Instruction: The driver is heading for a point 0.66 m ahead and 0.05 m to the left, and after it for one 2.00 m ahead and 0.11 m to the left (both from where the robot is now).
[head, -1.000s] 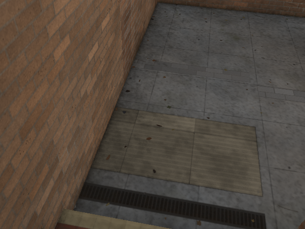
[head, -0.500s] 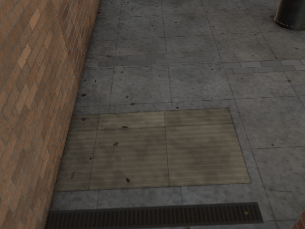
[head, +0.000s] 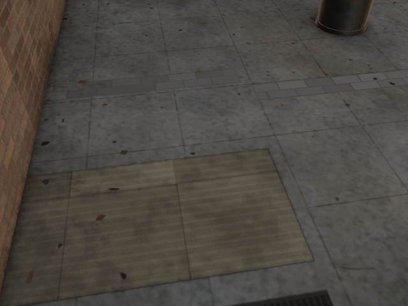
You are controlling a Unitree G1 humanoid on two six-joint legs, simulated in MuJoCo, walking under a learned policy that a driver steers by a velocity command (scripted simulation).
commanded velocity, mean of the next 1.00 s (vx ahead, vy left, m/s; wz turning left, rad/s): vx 0.50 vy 0.00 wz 0.11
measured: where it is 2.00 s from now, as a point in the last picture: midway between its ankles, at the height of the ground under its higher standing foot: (197, 243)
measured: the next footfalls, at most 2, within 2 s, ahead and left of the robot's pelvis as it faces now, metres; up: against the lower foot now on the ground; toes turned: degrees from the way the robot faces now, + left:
right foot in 0.44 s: +0.33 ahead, -0.13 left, -0.20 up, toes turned -3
left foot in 0.92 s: +0.66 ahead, +0.11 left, -0.41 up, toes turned +11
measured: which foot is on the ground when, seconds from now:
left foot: down 0.00-0.46, up 0.48-0.90, down 0.92-1.00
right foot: up 0.00-0.42, down 0.44-0.92, up 0.94-1.00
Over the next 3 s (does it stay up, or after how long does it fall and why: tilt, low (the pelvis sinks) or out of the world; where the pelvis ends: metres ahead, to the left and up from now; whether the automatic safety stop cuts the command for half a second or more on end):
stays up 1.63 0.13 -0.43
